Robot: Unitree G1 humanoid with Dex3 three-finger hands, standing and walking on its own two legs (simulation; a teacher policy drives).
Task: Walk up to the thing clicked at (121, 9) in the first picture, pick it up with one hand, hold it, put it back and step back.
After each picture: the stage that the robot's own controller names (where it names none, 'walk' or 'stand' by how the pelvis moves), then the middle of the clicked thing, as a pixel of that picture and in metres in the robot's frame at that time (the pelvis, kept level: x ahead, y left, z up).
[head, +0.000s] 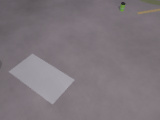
stand; (122, 6) +2.22 -0.58 -0.72
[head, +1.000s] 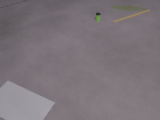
walk; (98, 17) +2.14 -0.07 -0.69
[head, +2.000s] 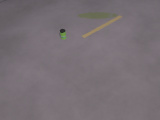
walk; (63, 34) +1.52 +0.31 -0.71
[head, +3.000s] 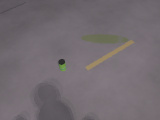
walk; (62, 65) +1.03 +0.28 -0.72
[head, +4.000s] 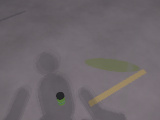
walk; (60, 98) +0.65 +0.23 -0.71
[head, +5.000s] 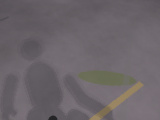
stand; out of the picture +0.44 +0.20 -0.70
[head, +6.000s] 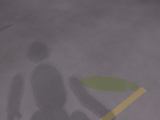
stand; out of the picture +0.42 +0.21 -0.72
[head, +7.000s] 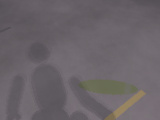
stand; out of the picture +0.40 +0.22 -0.73
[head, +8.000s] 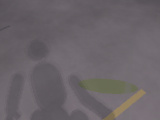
stand; out of the picture +0.39 +0.22 -0.73
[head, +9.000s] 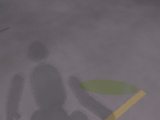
go down; out of the picture +0.39 +0.22 -0.73
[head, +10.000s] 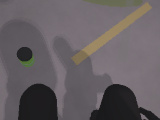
go down; (26, 57) +0.47 +0.23 -0.36
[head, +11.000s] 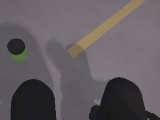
approach; (18, 50) +0.47 +0.24 -0.30
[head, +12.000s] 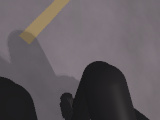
close in; out of the picture +0.46 +0.28 -0.22
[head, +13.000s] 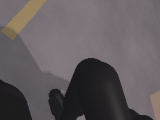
close; out of the picture +0.45 +0.29 -0.23
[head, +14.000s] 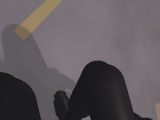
lift; out of the picture +0.42 +0.26 -0.23
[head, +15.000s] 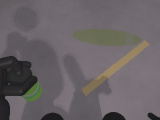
lift; (26, 84) +0.34 +0.19 -0.03
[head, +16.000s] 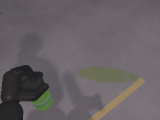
hold; (38, 93) +0.32 +0.16 +0.00
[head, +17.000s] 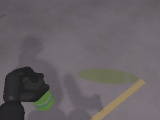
hold; (39, 94) +0.32 +0.16 -0.01
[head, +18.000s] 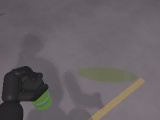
crouch; (38, 93) +0.32 +0.17 -0.02
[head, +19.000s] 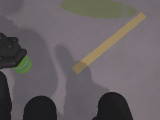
crouch; (16, 58) +0.43 +0.21 -0.11
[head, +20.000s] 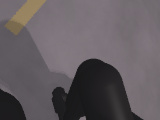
lower; out of the picture +0.53 +0.32 -0.26
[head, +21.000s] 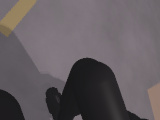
lower; out of the picture +0.52 +0.33 -0.26
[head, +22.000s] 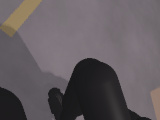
lower; out of the picture +0.52 +0.33 -0.26
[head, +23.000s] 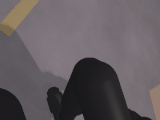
lower; out of the picture +0.53 +0.33 -0.26
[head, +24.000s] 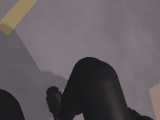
loosen; out of the picture +0.53 +0.31 -0.26
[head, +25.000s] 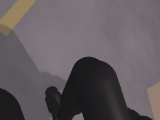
withdraw; out of the picture +0.53 +0.31 -0.26
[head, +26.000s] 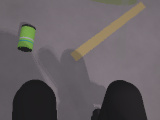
walk; (26, 38) +0.56 +0.24 -0.32
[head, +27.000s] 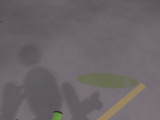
stand; out of the picture +0.49 +0.17 -0.68
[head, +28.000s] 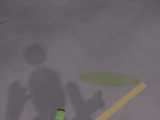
stand; (59, 118) +0.51 +0.17 -0.69
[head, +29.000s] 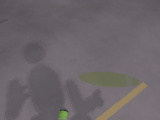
stand; (62, 118) +0.50 +0.14 -0.69
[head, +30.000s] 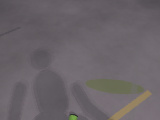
stand; out of the picture +0.52 +0.10 -0.74
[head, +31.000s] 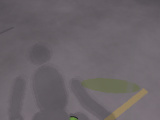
stand; out of the picture +0.48 +0.10 -0.75
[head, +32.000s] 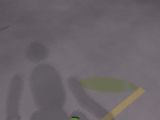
walk; out of the picture +0.47 +0.07 -0.75
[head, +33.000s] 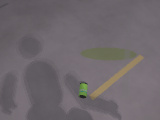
walk; (83, 90) +0.65 +0.04 -0.73
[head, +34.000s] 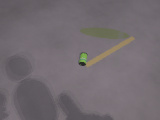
walk; (83, 59) +0.97 -0.03 -0.73
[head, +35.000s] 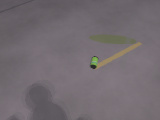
stand; (94, 62) +1.08 -0.05 -0.73
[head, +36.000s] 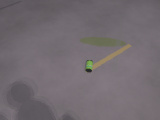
stand; (89, 66) +1.05 -0.08 -0.75
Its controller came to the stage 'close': yes
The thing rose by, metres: 0.69
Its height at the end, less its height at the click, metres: -0.02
